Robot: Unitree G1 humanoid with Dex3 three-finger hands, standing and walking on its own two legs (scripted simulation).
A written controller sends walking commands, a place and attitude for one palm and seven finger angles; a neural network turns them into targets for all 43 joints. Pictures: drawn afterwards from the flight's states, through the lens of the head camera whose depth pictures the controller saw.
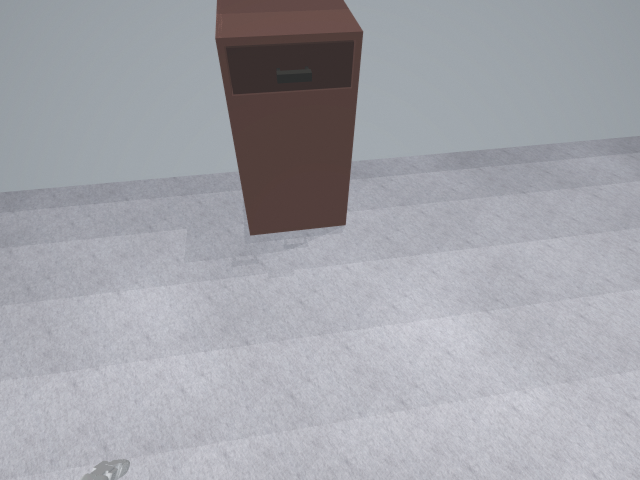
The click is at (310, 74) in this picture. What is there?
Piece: drawer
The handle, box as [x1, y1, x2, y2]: [276, 66, 311, 82]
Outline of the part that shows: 311,71 307,66 305,66 304,69 280,71 279,68 276,68 277,82 310,81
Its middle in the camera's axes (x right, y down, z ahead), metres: -0.08 -0.50 +1.16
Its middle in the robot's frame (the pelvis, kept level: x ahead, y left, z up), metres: +1.20 +0.14 -0.05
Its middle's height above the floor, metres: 0.72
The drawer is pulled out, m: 0.00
